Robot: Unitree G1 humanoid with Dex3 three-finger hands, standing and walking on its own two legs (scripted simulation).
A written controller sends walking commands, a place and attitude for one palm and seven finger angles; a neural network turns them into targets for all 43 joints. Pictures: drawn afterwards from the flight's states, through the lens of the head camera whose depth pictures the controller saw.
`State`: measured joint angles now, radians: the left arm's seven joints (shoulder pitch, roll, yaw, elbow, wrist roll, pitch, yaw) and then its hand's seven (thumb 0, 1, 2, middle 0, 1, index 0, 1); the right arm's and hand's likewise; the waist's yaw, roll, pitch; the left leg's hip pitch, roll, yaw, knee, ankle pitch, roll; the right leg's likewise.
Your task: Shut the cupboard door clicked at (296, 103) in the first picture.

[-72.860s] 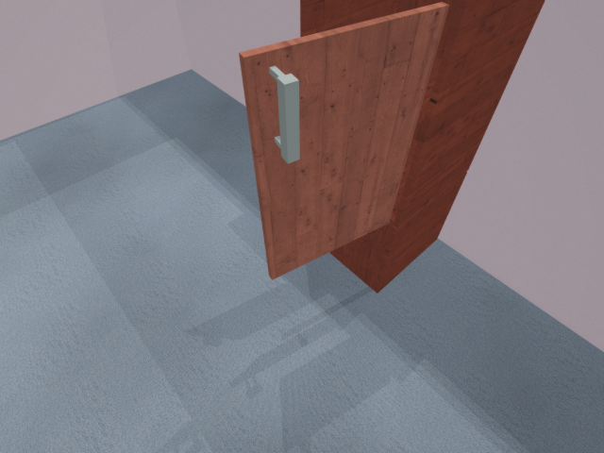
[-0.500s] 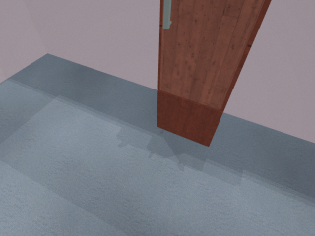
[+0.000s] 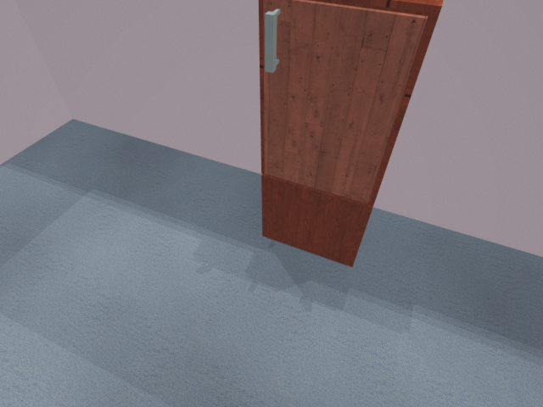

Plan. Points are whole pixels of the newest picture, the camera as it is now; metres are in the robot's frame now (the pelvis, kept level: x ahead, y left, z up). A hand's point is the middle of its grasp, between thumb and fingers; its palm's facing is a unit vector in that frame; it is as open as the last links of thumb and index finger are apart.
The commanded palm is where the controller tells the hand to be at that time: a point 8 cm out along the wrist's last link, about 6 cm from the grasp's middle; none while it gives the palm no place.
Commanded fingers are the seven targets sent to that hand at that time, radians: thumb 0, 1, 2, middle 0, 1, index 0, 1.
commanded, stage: let the arm hang, fingers relaxed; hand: left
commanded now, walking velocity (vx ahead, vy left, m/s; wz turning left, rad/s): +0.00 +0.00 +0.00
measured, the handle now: (273, 40) +0.94 +0.03 +0.15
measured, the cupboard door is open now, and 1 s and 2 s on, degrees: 0 0 0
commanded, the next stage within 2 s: look to check the result in 0.08 s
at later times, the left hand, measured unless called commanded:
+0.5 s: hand out of the picture -0.03 +0.16 -0.17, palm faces +0.05 -0.98 -0.18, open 7.4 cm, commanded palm none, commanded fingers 0.00 0.90 0.90 -0.20 -0.30 -0.20 -0.30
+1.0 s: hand out of the picture +0.00 +0.16 -0.17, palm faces +0.04 -0.98 -0.18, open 7.4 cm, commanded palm none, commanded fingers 0.00 0.90 0.90 -0.20 -0.30 -0.20 -0.30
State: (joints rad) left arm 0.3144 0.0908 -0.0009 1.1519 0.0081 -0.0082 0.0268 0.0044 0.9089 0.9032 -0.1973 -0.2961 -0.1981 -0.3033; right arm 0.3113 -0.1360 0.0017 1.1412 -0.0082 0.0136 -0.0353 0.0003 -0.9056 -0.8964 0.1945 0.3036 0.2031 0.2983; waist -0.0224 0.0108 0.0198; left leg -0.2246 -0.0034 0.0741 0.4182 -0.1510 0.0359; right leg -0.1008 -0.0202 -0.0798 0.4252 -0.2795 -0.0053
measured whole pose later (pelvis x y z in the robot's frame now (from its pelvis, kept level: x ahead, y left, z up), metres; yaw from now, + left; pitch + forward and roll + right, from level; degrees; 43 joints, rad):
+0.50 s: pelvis +0.01 +0.00 +0.00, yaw +0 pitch -2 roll +0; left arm 0.35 0.12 0.01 1.18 0.01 -0.01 0.03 0.01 0.91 0.90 -0.20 -0.30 -0.20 -0.30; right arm 0.30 -0.13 0.00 1.14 -0.01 0.01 -0.04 0.00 -0.90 -0.90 0.19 0.30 0.20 0.30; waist -0.02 0.02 0.04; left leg -0.21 0.00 0.07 0.42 -0.17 0.03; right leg -0.07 -0.01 -0.08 0.40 -0.28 -0.01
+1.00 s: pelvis +0.02 +0.00 +0.00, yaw +0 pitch -2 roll +0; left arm 0.31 0.12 0.01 1.16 0.01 -0.01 0.03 0.00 0.91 0.90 -0.20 -0.30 -0.20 -0.30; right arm 0.28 -0.15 0.00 1.14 -0.01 0.01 -0.04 0.00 -0.90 -0.90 0.19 0.30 0.20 0.30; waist -0.02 0.01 0.05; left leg -0.19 0.00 0.07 0.40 -0.17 0.03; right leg -0.05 -0.01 -0.08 0.38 -0.28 -0.01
